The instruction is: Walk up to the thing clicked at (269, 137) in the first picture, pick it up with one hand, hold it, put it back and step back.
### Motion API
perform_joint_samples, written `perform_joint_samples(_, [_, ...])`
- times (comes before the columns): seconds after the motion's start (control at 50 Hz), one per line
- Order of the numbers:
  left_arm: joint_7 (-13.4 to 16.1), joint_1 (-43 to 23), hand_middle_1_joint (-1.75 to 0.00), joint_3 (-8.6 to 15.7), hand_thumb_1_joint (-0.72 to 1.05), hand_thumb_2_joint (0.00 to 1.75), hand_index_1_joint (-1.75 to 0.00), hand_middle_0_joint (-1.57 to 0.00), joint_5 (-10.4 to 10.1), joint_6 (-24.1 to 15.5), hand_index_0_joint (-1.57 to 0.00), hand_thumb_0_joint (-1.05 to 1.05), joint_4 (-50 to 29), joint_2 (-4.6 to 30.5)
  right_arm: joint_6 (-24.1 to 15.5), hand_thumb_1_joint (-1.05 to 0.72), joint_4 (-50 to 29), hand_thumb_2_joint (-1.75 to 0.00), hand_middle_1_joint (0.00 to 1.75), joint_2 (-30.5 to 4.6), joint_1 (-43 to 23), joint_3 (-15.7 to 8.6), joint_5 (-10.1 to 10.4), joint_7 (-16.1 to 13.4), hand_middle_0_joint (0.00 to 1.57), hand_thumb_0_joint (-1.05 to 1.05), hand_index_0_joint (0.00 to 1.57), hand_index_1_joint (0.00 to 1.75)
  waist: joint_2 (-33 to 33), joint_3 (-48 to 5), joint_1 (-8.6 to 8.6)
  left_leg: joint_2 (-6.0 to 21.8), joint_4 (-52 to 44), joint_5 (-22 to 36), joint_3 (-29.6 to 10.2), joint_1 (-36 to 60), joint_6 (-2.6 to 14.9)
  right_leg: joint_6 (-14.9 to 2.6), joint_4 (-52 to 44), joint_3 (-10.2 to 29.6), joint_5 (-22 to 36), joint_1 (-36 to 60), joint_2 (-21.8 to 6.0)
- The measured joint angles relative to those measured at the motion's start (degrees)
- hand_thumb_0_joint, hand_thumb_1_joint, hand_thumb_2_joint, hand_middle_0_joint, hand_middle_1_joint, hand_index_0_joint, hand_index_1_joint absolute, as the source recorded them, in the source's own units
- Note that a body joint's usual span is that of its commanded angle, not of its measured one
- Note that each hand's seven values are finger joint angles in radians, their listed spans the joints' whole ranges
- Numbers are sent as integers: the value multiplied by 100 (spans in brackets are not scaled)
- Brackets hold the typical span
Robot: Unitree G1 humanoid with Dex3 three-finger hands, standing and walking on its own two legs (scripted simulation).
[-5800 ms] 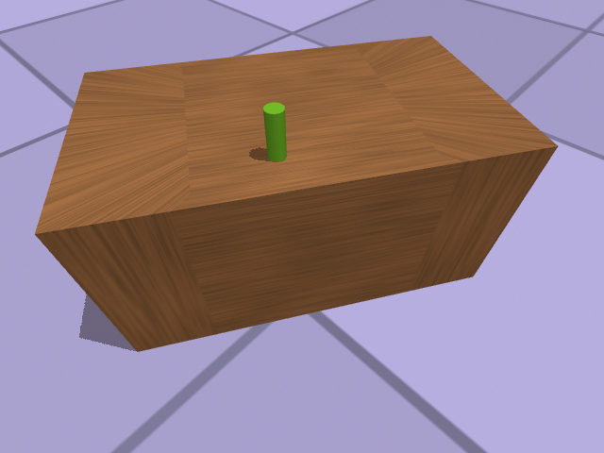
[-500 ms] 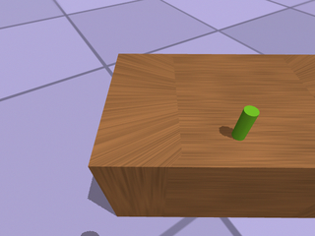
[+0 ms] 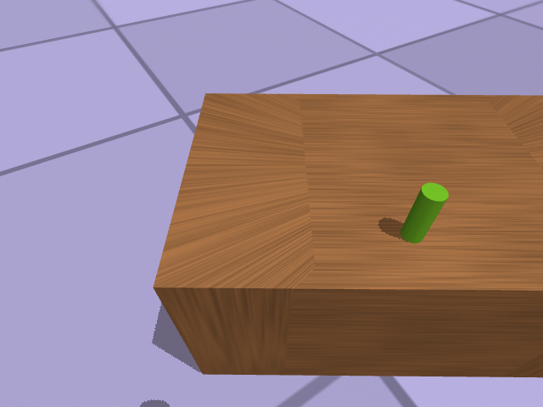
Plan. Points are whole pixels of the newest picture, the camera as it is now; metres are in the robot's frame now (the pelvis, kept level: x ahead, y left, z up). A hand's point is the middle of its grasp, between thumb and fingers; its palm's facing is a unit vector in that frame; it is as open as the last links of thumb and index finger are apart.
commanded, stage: stand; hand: right
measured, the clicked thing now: (422, 214) +0.50 -0.31 -0.06
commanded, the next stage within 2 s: rise first in 0.66 s
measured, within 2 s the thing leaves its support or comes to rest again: neither
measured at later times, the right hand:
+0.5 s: hand out of the picture +0.08 -0.25 -0.16, palm faces -0.03 +0.94 -0.34, open 7.4 cm
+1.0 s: hand (437, 402) +0.16 -0.25 -0.13, palm faces +0.18 +0.93 -0.31, open 11.0 cm
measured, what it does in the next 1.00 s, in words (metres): stands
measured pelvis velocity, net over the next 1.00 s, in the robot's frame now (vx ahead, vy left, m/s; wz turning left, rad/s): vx -0.01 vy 0.00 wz -0.01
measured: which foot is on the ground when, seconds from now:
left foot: down 0.00-1.00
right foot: down 0.00-1.00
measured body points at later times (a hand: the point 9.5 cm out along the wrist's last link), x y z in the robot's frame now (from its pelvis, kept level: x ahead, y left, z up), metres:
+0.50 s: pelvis +0.00 +0.00 +0.00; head +0.01 +0.00 +0.45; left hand +0.07 +0.30 -0.14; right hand +0.08 -0.30 -0.13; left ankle +0.01 +0.12 -0.75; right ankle -0.02 -0.14 -0.75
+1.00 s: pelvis -0.01 +0.00 -0.01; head +0.03 +0.00 +0.44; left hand +0.16 +0.28 -0.12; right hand +0.15 -0.30 -0.11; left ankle +0.01 +0.12 -0.75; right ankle -0.02 -0.14 -0.75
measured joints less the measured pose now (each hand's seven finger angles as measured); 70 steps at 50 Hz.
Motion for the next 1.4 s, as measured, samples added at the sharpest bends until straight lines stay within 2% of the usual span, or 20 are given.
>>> perform_joint_samples(0.78, [5, 19, -30, -6, 90, 90, -29, -20, 4, 3, -20, 0, -54, -7, -2, -91, -40, -90, 30, -11, 11, -2, 0, -8, 20, 1, 20, 30, 6, -15, 3, -1, 25, -36, -6, 22, -3, -3, 29, -5, -41, 23, -2])
perform_joint_samples(0.82, [80, 76, -28, 20, 88, 88, -27, -18, -237, -82, -18, 0, -430, -26, -12, -89, -441, -88, 28, 35, 47, -13, 223, -90, 19, 1, 18, 28, -12, 22, 13, 11, 230, -104, 13, -189, -9, -19, 303, 20, -135, -229, 4])
perform_joint_samples(0.86, [171, -31, -24, 88, 84, 83, -23, -15, -419, -292, -15, 1, -774, -95, -251, -84, -798, -83, 24, 132, -55, -103, 382, -175, 16, 1, 16, 24, -22, 187, -5, 23, 420, -151, 13, -365, -15, -35, 534, 26, -203, -425, 13])
perform_joint_samples(0.92, [296, -292, -17, 301, 72, 71, -17, -11, -513, -403, -10, 1, -1150, -217, -384, -72, -1089, -71, 17, 262, -307, -364, 456, -280, 13, 1, 12, 18, -12, 234, 8, 59, 639, -188, 31, -685, -29, -45, 767, 54, -236, -763, 44])
perform_joint_samples(1.02, [365, -453, -9, 562, 47, 46, -9, -6, -364, -422, -6, 0, -1389, -391, -427, -43, -1775, -45, 10, 353, -236, -729, 348, -345, 10, 1, 9, 11, -12, -48, -51, 82, 740, -219, 44, -941, -34, -58, 889, 71, -274, -1037, 64])
perform_joint_samples(1.14, [427, -49, -6, 606, 16, 25, -5, -5, -328, -282, -5, 0, -1737, -535, -258, -7, -2537, -24, 7, 275, 378, -814, 355, -390, 7, 1, 7, 7, -92, -360, -70, 99, 643, -278, 97, -766, -59, -77, 842, 121, -341, -908, 78])
perform_joint_samples(1.24, [492, 234, -5, 561, -11, 15, -4, -5, -312, -288, -5, 0, -2093, -606, -225, 19, -3057, -15, 6, 246, 703, -835, 331, -446, 6, 0, 6, 7, -138, -314, -103, 118, 612, -311, 106, -636, -74, -92, 809, 129, -368, -784, 97])
perform_joint_samples(1.4, [537, 478, -5, 501, -40, 8, -5, -6, -257, -372, -6, -1, -2713, -639, -303, 44, -3811, -8, 6, 257, 918, -969, 270, -487, 5, 0, 5, 6, -107, -196, -129, 146, 577, -347, 114, -471, -91, -106, 717, 135, -368, -598, 125])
